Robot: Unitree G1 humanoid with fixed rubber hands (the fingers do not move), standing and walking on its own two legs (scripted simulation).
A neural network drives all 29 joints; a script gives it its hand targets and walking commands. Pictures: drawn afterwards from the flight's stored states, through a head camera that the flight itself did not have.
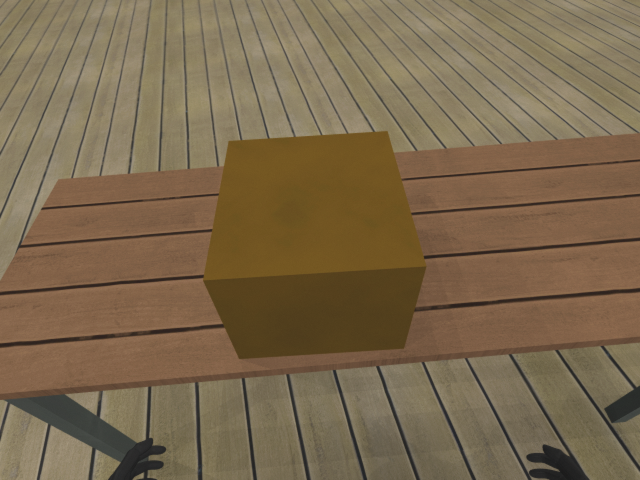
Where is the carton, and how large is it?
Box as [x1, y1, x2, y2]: [203, 131, 426, 358]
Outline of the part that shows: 387,131 236,140 228,142 203,281 239,358 403,348 426,266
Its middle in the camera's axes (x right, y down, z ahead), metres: -0.01 +0.01 +0.62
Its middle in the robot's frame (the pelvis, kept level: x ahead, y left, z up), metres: +0.46 +0.04 +0.01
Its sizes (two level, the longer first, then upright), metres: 0.274 0.257 0.212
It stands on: a table, 0.65 m high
